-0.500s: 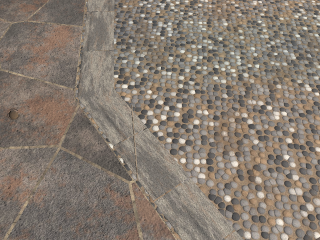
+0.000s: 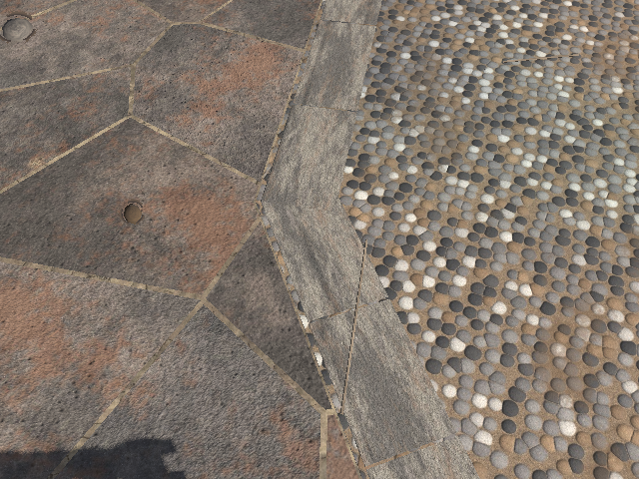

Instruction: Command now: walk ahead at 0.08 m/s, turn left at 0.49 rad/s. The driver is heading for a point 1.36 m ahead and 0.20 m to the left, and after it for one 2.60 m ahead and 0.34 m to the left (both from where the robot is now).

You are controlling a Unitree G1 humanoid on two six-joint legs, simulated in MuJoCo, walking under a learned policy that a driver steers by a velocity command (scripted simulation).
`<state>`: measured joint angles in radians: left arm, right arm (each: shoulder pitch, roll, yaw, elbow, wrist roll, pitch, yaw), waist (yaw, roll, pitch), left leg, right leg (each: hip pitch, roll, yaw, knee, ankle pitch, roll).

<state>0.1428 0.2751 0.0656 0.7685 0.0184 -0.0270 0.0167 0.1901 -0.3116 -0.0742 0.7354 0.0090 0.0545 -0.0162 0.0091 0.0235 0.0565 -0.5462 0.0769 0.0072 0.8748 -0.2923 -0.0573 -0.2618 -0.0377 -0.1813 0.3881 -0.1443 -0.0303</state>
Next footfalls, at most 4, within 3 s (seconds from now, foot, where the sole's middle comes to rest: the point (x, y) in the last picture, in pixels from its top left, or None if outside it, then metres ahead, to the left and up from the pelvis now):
0.12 left None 0.08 0.14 -0.78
0.58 right None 0.12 -0.10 -0.78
0.88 left None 0.07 0.14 -0.78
1.32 right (332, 466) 0.48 0.01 -0.78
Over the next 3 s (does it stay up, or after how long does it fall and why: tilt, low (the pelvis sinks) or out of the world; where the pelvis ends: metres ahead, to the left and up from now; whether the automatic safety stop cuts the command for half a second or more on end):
stays up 0.59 0.14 -0.01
